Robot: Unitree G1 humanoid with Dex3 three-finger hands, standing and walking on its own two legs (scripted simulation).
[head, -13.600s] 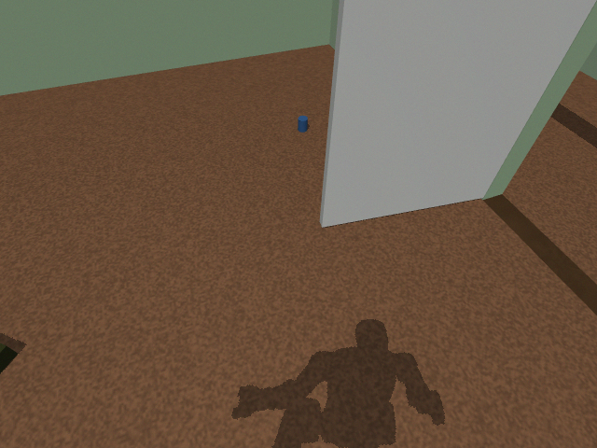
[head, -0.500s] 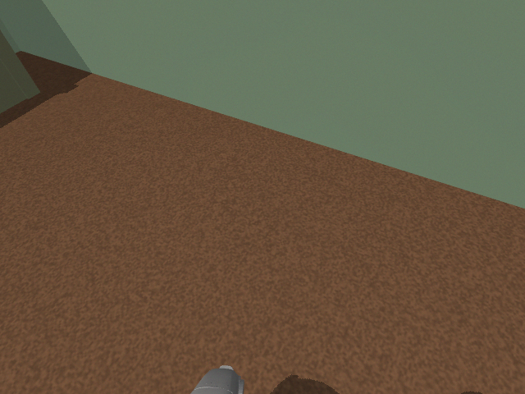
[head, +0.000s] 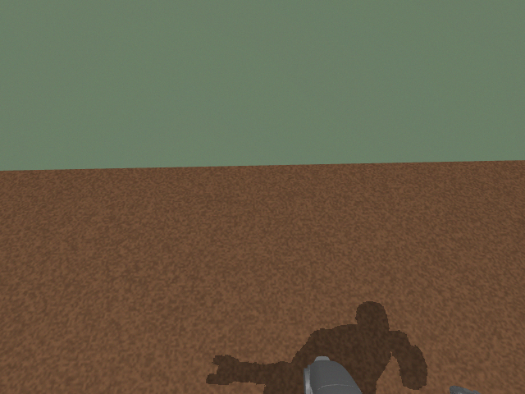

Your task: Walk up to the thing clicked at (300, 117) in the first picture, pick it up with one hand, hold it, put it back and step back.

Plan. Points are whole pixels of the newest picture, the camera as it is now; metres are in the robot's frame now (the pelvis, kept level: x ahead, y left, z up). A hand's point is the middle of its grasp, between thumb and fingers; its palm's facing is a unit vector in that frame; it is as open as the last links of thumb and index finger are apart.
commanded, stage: walk up
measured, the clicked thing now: out of the picture +0.33 -1.44 -0.74
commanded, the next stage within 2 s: none
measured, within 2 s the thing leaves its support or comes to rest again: neither
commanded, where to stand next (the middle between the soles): +0.14 +0.00 m, yaw -93 degrees
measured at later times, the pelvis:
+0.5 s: pelvis +0.15 +0.14 -0.04, yaw -27 degrees
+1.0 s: pelvis +0.15 +0.15 -0.03, yaw -56 degrees
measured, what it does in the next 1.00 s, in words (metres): walks ahead, turning right: right foot, then left foot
